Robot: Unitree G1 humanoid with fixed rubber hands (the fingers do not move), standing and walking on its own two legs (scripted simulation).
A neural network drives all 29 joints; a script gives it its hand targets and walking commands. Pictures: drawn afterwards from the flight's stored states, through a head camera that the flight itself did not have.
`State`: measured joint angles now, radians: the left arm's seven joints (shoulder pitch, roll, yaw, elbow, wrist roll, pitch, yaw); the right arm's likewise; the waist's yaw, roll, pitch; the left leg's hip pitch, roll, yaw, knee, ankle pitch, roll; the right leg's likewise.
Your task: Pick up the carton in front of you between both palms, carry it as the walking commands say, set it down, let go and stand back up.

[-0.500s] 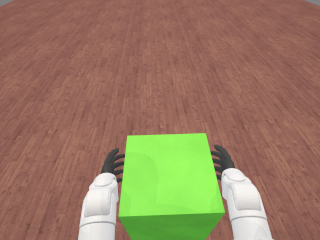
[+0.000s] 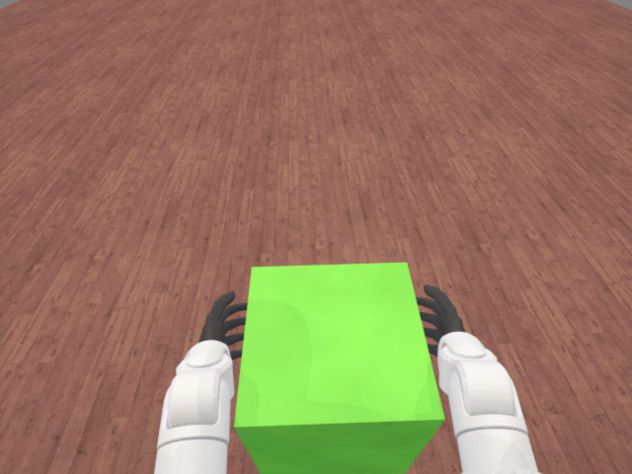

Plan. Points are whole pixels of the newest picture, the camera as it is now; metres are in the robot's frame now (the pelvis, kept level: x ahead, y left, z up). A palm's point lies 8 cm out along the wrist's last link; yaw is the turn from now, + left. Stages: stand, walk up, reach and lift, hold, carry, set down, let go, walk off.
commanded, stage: carry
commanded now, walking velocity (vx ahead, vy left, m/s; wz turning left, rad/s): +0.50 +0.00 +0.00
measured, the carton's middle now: (332, 375) +0.28 +0.00 -0.04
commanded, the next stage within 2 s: none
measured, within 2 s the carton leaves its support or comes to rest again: neither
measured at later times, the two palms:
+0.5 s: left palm (209, 258) +0.43 +0.18 +0.06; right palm (407, 253) +0.42 -0.12 +0.06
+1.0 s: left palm (244, 184) +0.64 +0.15 +0.04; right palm (397, 178) +0.65 -0.15 +0.04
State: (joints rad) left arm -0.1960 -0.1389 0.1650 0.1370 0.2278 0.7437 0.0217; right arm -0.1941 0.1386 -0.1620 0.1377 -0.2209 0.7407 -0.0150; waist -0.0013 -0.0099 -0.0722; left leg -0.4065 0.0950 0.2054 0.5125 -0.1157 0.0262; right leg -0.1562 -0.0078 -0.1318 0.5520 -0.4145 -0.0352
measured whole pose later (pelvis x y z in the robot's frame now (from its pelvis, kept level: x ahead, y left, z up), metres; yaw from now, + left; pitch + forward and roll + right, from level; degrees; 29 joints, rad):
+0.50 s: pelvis +0.14 +0.03 +0.02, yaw +0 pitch +4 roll -1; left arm -0.14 -0.13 0.13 0.01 0.20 0.74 0.03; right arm -0.15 0.13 -0.12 0.03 -0.18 0.73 -0.03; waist -0.02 0.00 -0.05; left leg -0.10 0.05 0.20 0.25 -0.21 0.03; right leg -0.51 -0.09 -0.10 0.75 -0.26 0.01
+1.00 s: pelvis +0.36 -0.01 +0.01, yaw +2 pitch +2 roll -1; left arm -0.14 -0.13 0.14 0.04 0.18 0.66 0.03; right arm -0.13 0.13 -0.11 0.01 -0.19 0.69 -0.04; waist 0.00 0.04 0.01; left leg -0.32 0.09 0.15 0.42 -0.11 -0.01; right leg -0.24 -0.04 -0.22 0.42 -0.22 -0.03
